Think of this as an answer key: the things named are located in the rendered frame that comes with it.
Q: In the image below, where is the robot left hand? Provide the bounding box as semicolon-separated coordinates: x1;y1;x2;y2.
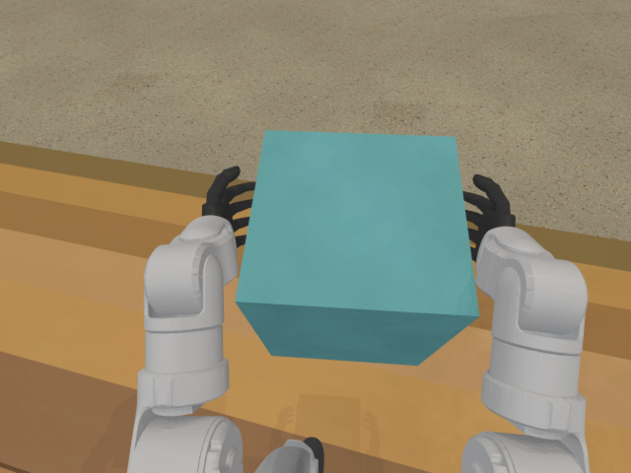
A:
202;166;255;248

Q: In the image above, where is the left robot forearm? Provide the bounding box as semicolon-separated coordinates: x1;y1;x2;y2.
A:
127;215;239;473

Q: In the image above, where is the right robot forearm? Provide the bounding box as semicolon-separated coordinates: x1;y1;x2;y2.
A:
475;227;590;473

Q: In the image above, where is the left robot foot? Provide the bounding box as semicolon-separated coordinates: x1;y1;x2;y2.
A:
303;438;324;473

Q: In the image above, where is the robot right upper arm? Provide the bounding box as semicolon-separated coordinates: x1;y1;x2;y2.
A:
461;431;584;473

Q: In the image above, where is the robot left shin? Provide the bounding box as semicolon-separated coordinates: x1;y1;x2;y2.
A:
283;439;314;454

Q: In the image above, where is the robot right hand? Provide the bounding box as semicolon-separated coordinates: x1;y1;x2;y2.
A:
462;174;516;263

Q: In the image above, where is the robot left upper arm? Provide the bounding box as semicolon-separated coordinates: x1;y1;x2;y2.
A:
129;416;244;473

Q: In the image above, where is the carton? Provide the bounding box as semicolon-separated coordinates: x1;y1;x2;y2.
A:
235;130;479;366

